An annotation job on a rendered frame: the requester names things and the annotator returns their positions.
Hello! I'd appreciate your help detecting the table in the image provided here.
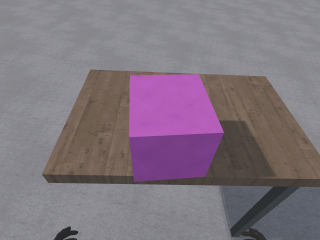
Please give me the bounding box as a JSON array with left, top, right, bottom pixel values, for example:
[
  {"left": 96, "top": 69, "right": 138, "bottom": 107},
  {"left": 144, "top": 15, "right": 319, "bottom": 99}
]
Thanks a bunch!
[{"left": 42, "top": 69, "right": 320, "bottom": 237}]

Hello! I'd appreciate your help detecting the left robot hand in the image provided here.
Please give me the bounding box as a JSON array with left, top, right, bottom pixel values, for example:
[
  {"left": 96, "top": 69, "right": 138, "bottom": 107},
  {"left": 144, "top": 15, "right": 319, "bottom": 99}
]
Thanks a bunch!
[{"left": 54, "top": 226, "right": 78, "bottom": 240}]

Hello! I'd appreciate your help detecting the carton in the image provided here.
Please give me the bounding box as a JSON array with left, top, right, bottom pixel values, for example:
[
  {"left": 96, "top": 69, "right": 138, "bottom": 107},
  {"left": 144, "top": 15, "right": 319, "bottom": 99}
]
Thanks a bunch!
[{"left": 129, "top": 74, "right": 224, "bottom": 182}]

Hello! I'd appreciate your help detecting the right robot hand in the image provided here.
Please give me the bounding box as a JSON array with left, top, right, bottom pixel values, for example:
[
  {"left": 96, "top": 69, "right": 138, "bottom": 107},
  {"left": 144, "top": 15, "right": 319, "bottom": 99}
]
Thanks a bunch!
[{"left": 241, "top": 228, "right": 267, "bottom": 240}]

